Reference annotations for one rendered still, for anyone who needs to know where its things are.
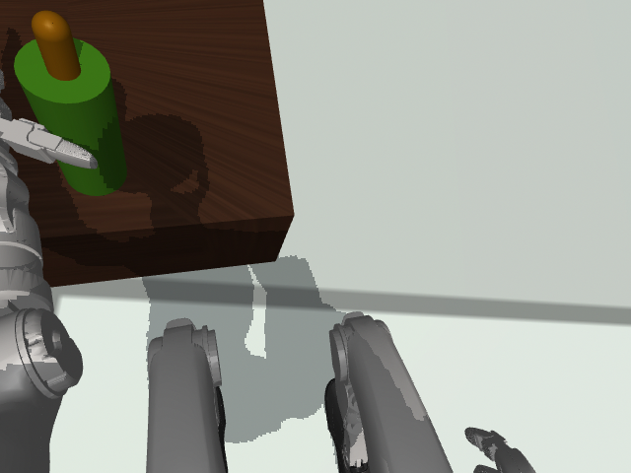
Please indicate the left robot hand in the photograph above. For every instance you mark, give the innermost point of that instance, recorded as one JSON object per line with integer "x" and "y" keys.
{"x": 34, "y": 140}

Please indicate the right robot hand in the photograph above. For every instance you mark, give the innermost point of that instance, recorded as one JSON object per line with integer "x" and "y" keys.
{"x": 495, "y": 447}

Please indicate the bottle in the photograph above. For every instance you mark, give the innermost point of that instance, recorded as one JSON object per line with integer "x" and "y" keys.
{"x": 68, "y": 85}

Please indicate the left robot arm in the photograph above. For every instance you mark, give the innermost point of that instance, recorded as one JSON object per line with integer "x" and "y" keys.
{"x": 38, "y": 359}

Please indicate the right robot foot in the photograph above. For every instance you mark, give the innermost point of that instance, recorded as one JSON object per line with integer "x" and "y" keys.
{"x": 335, "y": 426}

